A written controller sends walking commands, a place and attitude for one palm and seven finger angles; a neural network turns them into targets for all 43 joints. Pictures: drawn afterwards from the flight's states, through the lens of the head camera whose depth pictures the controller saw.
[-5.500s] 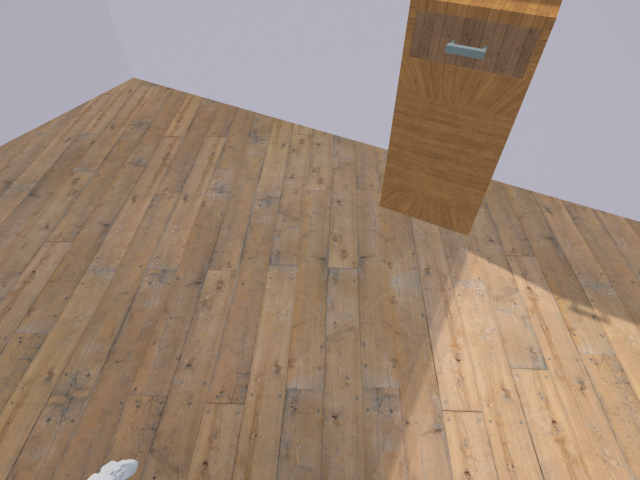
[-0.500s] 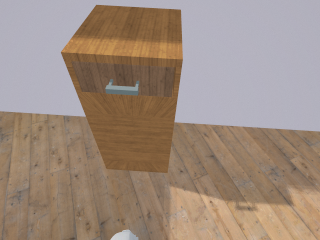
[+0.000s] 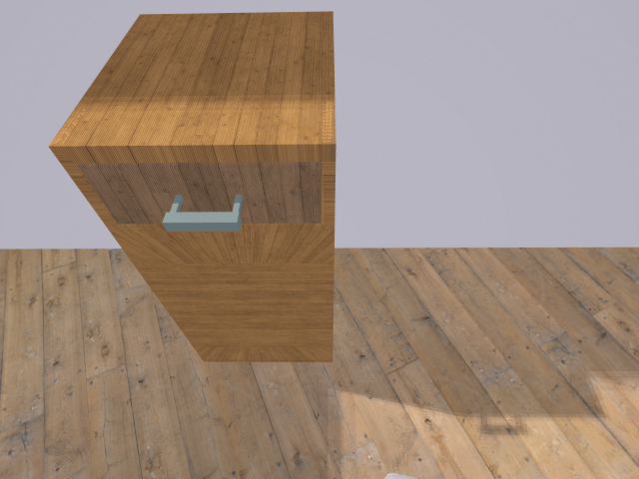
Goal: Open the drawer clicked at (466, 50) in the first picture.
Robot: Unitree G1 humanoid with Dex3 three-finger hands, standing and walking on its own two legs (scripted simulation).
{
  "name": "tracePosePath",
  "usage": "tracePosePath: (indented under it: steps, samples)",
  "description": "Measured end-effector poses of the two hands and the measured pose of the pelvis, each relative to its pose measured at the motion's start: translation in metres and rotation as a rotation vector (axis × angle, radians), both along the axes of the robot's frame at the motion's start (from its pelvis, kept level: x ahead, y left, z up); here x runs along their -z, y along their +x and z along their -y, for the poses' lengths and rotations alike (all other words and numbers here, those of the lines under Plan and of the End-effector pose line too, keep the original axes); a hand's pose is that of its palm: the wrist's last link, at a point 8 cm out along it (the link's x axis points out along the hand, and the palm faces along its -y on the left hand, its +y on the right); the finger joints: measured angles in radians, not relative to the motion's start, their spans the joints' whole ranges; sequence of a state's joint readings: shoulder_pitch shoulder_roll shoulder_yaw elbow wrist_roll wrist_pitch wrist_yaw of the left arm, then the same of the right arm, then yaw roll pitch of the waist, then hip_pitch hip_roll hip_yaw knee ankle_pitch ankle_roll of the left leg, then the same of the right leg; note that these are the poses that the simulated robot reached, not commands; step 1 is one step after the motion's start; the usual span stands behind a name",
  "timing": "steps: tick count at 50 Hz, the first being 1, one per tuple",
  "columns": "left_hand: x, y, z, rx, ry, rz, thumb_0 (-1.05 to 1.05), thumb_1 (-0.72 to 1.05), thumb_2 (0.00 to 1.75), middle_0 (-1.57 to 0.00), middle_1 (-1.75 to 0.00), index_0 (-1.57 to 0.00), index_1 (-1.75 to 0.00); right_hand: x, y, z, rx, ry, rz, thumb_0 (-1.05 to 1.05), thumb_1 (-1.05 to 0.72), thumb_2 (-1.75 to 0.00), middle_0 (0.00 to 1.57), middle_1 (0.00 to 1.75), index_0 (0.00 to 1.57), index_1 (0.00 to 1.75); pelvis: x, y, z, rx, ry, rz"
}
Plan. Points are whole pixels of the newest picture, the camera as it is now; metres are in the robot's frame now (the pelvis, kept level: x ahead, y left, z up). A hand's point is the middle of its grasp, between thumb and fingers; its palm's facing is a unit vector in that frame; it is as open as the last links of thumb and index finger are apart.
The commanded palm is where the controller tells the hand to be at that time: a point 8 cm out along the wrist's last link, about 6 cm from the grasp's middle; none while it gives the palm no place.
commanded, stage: come to a stop and stand still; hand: left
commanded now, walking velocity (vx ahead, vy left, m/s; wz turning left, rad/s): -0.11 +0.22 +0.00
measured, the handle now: (205, 211) +0.50 +0.21 +0.01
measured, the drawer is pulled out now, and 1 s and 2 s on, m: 0.00 0.00 0.00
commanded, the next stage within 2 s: none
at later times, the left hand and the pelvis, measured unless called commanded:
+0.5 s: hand out of the picture -0.02 +0.18 -0.15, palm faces +0.10 -0.96 -0.27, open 7.4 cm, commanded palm none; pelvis -0.04 -0.02 +0.01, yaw +2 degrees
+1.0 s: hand out of the picture -0.01 +0.19 -0.17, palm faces -0.01 -0.98 -0.19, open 7.3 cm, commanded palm none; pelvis -0.03 +0.01 +0.01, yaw +0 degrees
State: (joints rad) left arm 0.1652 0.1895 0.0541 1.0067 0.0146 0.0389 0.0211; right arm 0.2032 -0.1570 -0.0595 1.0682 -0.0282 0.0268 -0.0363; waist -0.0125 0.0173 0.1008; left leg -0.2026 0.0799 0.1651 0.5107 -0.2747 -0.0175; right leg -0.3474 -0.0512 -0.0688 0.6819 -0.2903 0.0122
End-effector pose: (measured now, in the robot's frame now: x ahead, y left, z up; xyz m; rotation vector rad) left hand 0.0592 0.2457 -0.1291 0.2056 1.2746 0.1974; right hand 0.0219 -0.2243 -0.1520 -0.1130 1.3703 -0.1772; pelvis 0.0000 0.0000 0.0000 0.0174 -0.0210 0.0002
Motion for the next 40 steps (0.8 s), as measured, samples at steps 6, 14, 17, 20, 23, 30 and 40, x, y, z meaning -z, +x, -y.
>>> tracePosePath:
  steps: [6,14,17,20,23,30,40]
  samples:
    - [-0.012,0.009,0.026,0.025,0.047,0.034,0.0,0.91,0.89,-0.2,-0.3,-0.2,-0.29,0.016,0.008,0.035,0.017,0.026,-0.001,0.0,-0.92,-0.9,0.21,0.3,0.2,0.3,0.004,-0.001,0.023,-0.006,0.022,-0.006]
    - [-0.026,-0.012,0.044,-0.02,0.043,0.065,0.01,0.91,0.89,-0.2,-0.3,-0.2,-0.3,0.004,0.013,0.059,-0.047,0.016,0.013,0.0,-0.92,-0.9,0.2,0.3,0.2,0.3,-0.008,-0.016,0.035,-0.027,0.051,-0.016]
    - [-0.027,-0.031,0.042,-0.04,0.04,0.055,0.0,0.91,0.89,-0.21,-0.3,-0.2,-0.3,-0.001,0.013,0.062,-0.072,0.007,0.027,0.0,-0.92,-0.9,0.2,0.3,0.2,0.3,-0.01,-0.024,0.034,-0.033,0.054,-0.016]
    - [-0.025,-0.054,0.036,-0.059,0.033,0.026,0.0,0.91,0.89,-0.21,-0.3,-0.2,-0.3,-0.006,0.012,0.06,-0.09,-0.002,0.046,0.0,-0.92,-0.9,0.2,0.3,0.2,0.3,-0.011,-0.031,0.03,-0.035,0.051,-0.017]
    - [-0.021,-0.078,0.027,-0.072,0.022,-0.012,0.01,0.91,0.89,-0.21,-0.3,-0.2,-0.3,-0.012,0.007,0.054,-0.1,-0.012,0.064,0.0,-0.92,-0.9,0.2,0.3,0.2,0.3,-0.012,-0.038,0.024,-0.031,0.046,-0.019]
    - [0.005,-0.123,-0.007,-0.102,-0.034,-0.094,0.01,0.91,0.89,-0.21,-0.3,-0.2,-0.3,-0.021,-0.028,0.019,-0.1,-0.06,0.087,0.0,-0.91,-0.9,0.2,0.3,0.2,0.3,-0.004,-0.052,-0.007,-0.028,-0.03,-0.03]
    - [0.012,-0.129,-0.012,-0.079,-0.115,-0.157,0.01,0.91,0.89,-0.2,-0.3,-0.2,-0.29,-0.032,-0.106,-0.039,-0.032,-0.03,-0.105,0.0,-0.91,-0.9,0.21,0.3,0.2,0.3,-0.015,-0.044,-0.026,-0.029,-0.033,-0.049]
